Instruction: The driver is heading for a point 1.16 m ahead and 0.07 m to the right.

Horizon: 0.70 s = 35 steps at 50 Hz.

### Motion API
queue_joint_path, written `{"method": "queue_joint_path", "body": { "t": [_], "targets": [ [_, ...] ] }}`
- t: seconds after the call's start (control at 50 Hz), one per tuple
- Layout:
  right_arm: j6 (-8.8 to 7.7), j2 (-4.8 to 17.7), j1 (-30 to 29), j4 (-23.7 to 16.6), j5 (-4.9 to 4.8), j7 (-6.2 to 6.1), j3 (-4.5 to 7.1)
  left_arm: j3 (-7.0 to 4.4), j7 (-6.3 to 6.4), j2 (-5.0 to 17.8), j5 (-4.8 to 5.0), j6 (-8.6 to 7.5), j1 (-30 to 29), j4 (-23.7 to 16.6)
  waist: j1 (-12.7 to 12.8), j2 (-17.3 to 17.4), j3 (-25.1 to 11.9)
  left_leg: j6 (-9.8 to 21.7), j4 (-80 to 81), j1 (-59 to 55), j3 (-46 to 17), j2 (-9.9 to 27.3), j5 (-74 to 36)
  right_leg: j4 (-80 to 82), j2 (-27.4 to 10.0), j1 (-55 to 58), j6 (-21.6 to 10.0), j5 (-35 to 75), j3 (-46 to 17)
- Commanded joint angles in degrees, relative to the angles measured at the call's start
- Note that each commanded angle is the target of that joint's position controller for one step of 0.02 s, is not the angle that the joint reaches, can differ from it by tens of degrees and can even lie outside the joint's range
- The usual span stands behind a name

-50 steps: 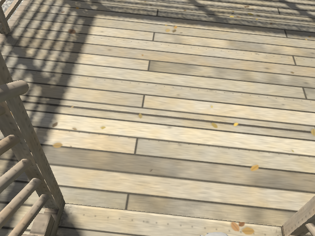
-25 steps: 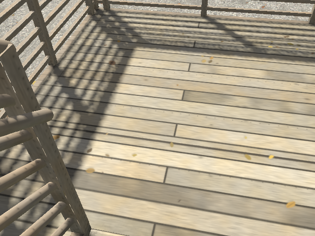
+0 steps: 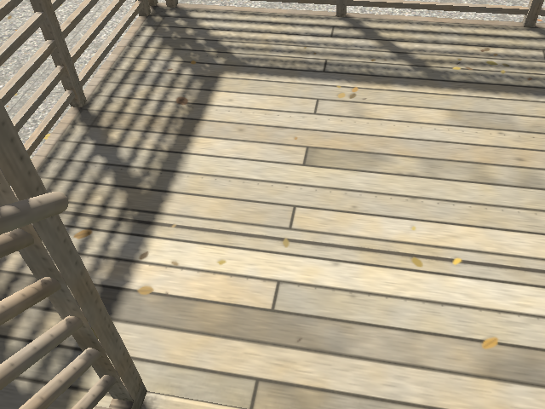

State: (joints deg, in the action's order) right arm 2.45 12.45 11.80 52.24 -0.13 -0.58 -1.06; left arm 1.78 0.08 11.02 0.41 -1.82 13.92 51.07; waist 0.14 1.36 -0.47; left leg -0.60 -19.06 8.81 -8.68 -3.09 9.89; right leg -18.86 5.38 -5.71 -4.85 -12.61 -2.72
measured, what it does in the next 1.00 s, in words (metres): stands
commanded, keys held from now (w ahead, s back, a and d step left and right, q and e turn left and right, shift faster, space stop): no key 0.68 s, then w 0.32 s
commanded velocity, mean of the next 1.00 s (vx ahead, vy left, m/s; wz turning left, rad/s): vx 0.07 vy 0.00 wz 0.00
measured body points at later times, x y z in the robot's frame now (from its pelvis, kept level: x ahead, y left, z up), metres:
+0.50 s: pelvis -0.01 -0.02 +0.00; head -0.01 -0.03 +0.45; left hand +0.04 +0.22 -0.14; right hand +0.04 -0.26 -0.16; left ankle +0.00 +0.13 -0.75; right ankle -0.03 -0.07 -0.75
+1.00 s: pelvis +0.04 +0.01 -0.01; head +0.03 +0.02 +0.44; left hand +0.07 +0.27 -0.16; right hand +0.09 -0.24 -0.16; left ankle +0.00 +0.13 -0.75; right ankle -0.03 -0.07 -0.75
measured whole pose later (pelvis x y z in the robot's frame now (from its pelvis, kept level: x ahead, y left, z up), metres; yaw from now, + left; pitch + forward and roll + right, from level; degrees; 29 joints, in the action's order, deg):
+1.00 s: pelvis +0.04 +0.01 -0.01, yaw -1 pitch -1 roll -1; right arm -0.3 11.9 15.9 58.3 1.7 -1.5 0.5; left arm -2.5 0.2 12.9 -0.4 -2.2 19.1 55.4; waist 2.0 -0.2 -1.5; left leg 1.4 -31.6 10.1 -4.0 -1.0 20.7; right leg -26.2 6.3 -4.7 -5.2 -20.6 -3.1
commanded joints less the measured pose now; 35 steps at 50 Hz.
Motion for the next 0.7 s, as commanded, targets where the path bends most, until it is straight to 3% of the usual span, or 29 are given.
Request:
{"method": "queue_joint_path", "body": {
  "t": [0.02,0.12,0.16,0.32,0.68,0.7],
  "targets": [
    [-0.54,4.71,0.08,-1.58,0.18,-0.16,0.82,-1.57,0.17,5.68,0.11,-0.61,1.69,-1.90,0.35,-2.17,-0.49,1.16,0.35,-0.19,-4.28,6.95,-9.01,2.71,-11.35,-0.41,1.10,16.65,-7.55],
    [-0.48,4.91,0.64,0.29,-0.01,-0.73,0.77,-1.67,0.51,5.32,0.11,-0.18,1.61,-1.69,0.22,-1.68,-0.16,1.14,0.37,-0.33,-3.93,7.29,-8.11,3.91,-11.38,-0.33,0.95,15.82,-8.05],
    [-0.68,4.77,1.30,0.99,-0.31,-0.64,0.80,-1.72,0.48,5.15,-0.48,0.12,2.28,-0.87,0.57,-1.86,0.42,1.45,0.20,0.34,-3.66,7.61,-8.26,3.94,-11.39,0.45,0.89,16.66,-8.23],
    [-0.87,4.73,2.15,3.10,0.01,-0.54,1.14,-2.16,0.61,4.96,-0.35,0.91,2.73,0.58,0.79,-2.10,1.05,1.44,-0.33,1.20,-2.90,7.61,-6.41,4.97,-11.49,0.30,1.27,14.92,-9.08],
    [-0.72,4.31,1.89,4.05,0.62,-0.23,1.68,-2.55,0.17,4.95,-0.61,0.46,2.84,2.08,0.82,-1.62,1.28,2.19,-0.53,1.61,-2.61,7.82,-6.75,5.35,-10.93,-2.27,0.64,8.64,-9.40],
    [-0.61,3.34,2.79,4.64,0.53,-0.27,1.37,-2.13,0.00,4.07,-0.78,0.32,2.83,2.21,0.87,-1.82,0.01,2.22,0.88,0.10,-2.69,7.71,-4.98,7.17,-11.03,-2.43,0.79,3.10,-9.79]
  ]
}}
